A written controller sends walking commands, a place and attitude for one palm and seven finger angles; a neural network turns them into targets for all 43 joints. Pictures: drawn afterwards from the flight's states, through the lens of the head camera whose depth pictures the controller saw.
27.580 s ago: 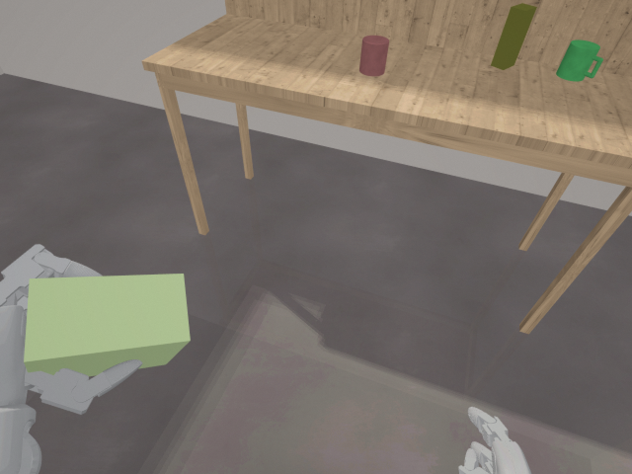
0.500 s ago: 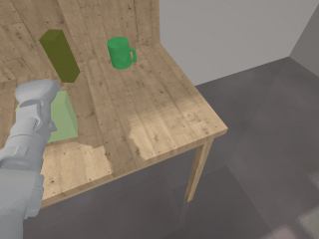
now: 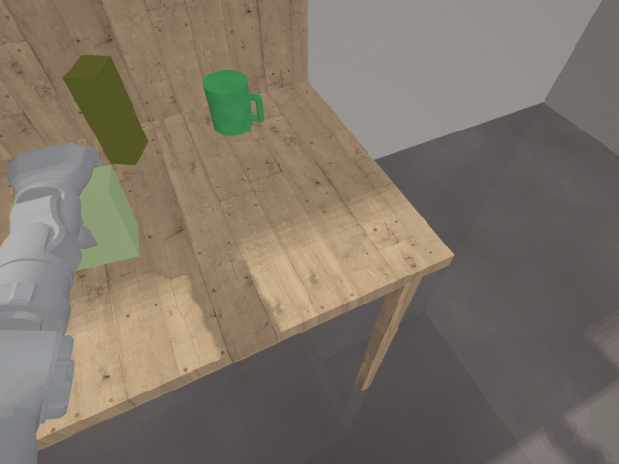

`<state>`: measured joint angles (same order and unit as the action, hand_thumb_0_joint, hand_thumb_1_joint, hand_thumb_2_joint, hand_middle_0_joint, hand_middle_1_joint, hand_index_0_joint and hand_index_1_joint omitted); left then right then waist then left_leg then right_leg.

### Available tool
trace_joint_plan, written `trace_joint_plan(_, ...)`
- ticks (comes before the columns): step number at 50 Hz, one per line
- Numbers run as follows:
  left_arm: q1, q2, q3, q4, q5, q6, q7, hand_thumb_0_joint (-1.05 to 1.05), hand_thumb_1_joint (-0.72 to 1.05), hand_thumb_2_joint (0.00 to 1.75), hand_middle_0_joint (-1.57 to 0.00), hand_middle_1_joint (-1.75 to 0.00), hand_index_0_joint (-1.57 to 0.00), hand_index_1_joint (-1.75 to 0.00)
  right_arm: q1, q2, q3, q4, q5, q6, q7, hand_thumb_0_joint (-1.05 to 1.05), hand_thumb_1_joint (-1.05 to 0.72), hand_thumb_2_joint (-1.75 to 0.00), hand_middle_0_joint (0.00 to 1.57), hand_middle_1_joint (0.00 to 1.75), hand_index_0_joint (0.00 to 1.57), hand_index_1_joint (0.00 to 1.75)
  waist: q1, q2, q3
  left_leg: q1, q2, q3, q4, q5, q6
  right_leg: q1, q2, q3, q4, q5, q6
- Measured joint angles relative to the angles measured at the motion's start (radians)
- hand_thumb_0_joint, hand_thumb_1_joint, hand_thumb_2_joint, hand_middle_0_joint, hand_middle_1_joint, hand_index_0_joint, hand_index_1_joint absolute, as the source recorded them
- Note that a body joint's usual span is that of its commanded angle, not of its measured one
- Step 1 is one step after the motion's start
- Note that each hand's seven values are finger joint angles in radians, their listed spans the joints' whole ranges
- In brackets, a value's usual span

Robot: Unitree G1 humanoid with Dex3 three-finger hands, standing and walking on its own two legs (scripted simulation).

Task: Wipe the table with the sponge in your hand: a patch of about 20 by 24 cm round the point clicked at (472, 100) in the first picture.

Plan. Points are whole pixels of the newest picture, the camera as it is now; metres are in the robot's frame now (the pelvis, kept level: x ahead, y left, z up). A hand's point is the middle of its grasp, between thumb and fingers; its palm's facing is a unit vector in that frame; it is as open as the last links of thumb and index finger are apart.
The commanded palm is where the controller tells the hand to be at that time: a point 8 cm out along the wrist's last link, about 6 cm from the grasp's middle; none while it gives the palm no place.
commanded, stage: slide back across to the first lane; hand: left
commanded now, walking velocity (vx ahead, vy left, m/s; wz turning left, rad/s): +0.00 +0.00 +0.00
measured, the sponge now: (89, 230) +0.43 +0.32 +0.04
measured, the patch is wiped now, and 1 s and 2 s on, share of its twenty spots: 1.00 1.00 1.00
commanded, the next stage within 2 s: wipe back along the first lane in 0.42 s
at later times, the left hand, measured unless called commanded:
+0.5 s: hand (13, 227) +0.39 +0.37 +0.10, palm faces -0.13 -0.02 -0.99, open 10.3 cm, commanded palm +0.38 +0.38 +0.16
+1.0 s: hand (10, 253) +0.35 +0.37 +0.09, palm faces -0.07 -0.02 -1.00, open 10.4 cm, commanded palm +0.32 +0.35 +0.14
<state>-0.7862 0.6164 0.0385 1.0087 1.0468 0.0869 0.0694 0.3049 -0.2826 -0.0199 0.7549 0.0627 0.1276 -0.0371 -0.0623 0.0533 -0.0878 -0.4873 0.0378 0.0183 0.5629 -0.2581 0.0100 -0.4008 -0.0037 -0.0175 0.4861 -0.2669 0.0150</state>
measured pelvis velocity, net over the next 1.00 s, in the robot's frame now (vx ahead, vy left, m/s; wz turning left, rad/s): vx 0.01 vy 0.00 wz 0.03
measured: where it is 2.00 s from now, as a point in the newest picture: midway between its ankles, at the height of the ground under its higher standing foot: outside the picture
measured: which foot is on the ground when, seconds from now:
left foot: down 0.00-1.00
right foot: down 0.00-1.00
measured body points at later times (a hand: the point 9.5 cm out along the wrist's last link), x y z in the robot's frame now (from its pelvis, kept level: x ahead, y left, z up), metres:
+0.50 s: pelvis +0.02 +0.00 +0.00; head +0.06 +0.00 +0.45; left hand +0.39 +0.37 +0.15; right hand +0.14 -0.27 -0.12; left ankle +0.01 +0.11 -0.73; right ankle -0.02 -0.14 -0.73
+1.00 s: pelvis +0.01 +0.00 +0.00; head +0.04 -0.02 +0.45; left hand +0.35 +0.36 +0.15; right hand +0.13 -0.26 -0.13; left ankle +0.01 +0.11 -0.73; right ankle -0.02 -0.14 -0.73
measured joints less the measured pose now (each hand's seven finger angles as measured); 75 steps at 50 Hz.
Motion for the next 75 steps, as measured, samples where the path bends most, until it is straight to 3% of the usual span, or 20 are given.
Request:
trace_joint_plan(11,0.082,0.03,0.02,-0.076,-0.008,0.028,-0.037,0.01,-0.54,1.02,-0.7,-1.29,-0.75,-1.3,-0.044,0.005,0.009,-0.036,0.006,0.0,0.007,0.01,-0.9,-0.89,0.2,0.3,0.2,0.3,0.019,-0.001,0.005,0.062,-0.011,0.004,-0.031,-0.003,0.008,0.066,-0.01,0.002,-0.04,0.001,0.005)
trace_joint_plan(23,0.181,0.052,0.034,-0.213,-0.033,-0.027,-0.093,0.01,-0.54,1.02,-0.69,-1.29,-0.74,-1.3,-0.085,-0.018,0.001,-0.058,0.005,0.013,-0.003,0.01,-0.9,-0.89,0.2,0.3,0.2,0.3,0.064,-0.007,0.022,0.092,-0.019,-0.021,-0.036,-0.009,0.005,0.11,-0.015,-0.023,-0.053,-0.009,0.001)
trace_joint_plan(31,0.191,0.09,0.064,-0.202,-0.031,-0.066,-0.113,0.01,-0.53,1.02,-0.69,-1.29,-0.74,-1.31,-0.096,-0.021,0.001,-0.066,0.001,0.025,-0.007,0.01,-0.9,-0.89,0.2,0.3,0.2,0.3,0.064,-0.005,0.03,0.083,-0.013,-0.024,-0.035,-0.007,0.0,0.103,-0.009,-0.026,-0.054,-0.007,-0.001)
trace_joint_plan(37,0.247,0.085,0.071,-0.255,-0.046,-0.069,-0.097,0.01,-0.53,1.02,-0.68,-1.3,-0.74,-1.31,-0.074,-0.023,-0.006,-0.063,0.004,0.037,-0.001,0.01,-0.9,-0.89,0.2,0.3,0.2,0.3,0.067,0.004,0.029,0.079,-0.01,-0.023,-0.03,-0.01,-0.001,0.098,-0.007,-0.024,-0.049,-0.008,-0.001)
trace_joint_plan(46,0.358,0.042,0.071,-0.373,-0.087,-0.021,-0.059,0.01,-0.52,1.02,-0.68,-1.3,-0.73,-1.31,-0.064,-0.022,-0.01,-0.053,0.009,0.044,0.007,0.01,-0.91,-0.89,0.2,0.3,0.2,0.3,0.072,0.018,0.024,0.098,-0.014,-0.018,-0.029,-0.012,0.002,0.115,-0.01,-0.019,-0.045,-0.011,0.002)
trace_joint_plan(61,0.473,-0.025,0.013,-0.542,-0.103,0.078,-0.051,0.01,-0.51,1.02,-0.66,-1.31,-0.71,-1.32,-0.143,-0.007,0.012,-0.097,0.012,0.031,0.007,0.01,-0.91,-0.89,0.2,0.3,0.2,0.3,0.097,0.022,0.024,0.145,-0.023,-0.025,-0.034,-0.007,0.004,0.162,-0.018,-0.027,-0.043,-0.014,0.003)
trace_joint_plan(75,0.553,-0.035,0.005,-0.651,-0.119,0.118,-0.056,0.0,-0.5,1.02,-0.65,-1.32,-0.7,-1.33,-0.161,-0.005,0.027,-0.116,0.011,0.029,0.006,0.01,-0.9,-0.89,0.2,0.3,0.2,0.3,0.108,0.026,0.034,0.163,-0.02,-0.028,-0.034,-0.012,0.0,0.182,-0.016,-0.029,-0.045,-0.019,0.001)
